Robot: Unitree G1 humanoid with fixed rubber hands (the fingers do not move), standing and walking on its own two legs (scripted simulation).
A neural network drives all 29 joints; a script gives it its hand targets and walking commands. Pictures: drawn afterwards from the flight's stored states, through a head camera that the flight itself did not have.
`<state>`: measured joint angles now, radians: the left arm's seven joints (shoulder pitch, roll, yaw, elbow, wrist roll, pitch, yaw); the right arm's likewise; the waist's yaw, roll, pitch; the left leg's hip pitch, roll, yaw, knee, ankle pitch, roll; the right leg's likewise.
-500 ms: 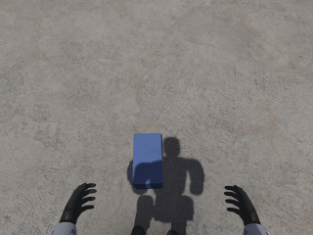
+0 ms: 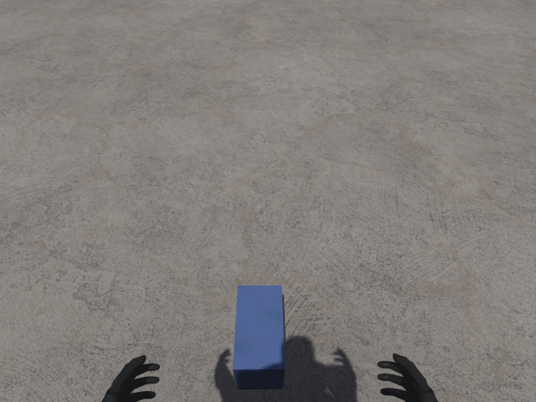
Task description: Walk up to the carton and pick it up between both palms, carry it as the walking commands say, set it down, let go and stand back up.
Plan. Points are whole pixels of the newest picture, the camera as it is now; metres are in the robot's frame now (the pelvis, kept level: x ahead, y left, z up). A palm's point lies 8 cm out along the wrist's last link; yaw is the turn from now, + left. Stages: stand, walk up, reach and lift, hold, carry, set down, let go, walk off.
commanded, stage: let go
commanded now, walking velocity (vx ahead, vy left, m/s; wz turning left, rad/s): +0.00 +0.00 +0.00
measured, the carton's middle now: (259, 336) +0.48 +0.04 -0.66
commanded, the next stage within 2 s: stand in 0.04 s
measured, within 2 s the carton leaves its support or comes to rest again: neither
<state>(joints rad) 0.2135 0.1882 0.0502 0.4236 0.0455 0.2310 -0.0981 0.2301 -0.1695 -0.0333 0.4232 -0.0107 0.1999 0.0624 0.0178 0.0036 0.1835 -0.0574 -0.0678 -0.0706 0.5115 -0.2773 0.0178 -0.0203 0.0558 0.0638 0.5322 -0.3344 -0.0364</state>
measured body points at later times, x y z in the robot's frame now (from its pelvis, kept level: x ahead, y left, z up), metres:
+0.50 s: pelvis +0.05 +0.04 +0.00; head +0.01 +0.04 +0.44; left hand +0.19 +0.31 -0.10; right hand +0.17 -0.24 -0.10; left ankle +0.01 +0.11 -0.73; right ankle -0.01 -0.10 -0.73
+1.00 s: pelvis -0.01 +0.03 +0.00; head -0.06 +0.02 +0.45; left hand +0.08 +0.30 -0.11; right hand +0.09 -0.25 -0.11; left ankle +0.01 +0.11 -0.73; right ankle -0.01 -0.10 -0.73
